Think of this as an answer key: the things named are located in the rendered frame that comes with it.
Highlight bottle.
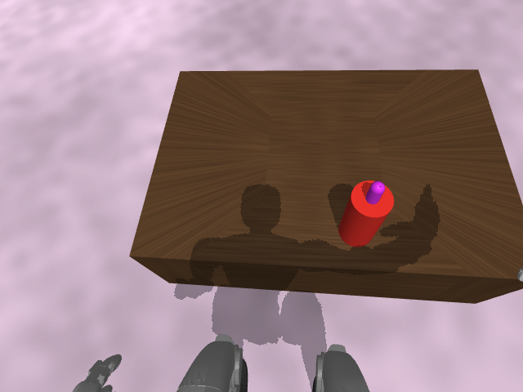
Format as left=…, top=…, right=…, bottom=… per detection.
left=338, top=180, right=394, bottom=247

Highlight left robot hand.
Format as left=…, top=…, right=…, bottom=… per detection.
left=73, top=354, right=122, bottom=392

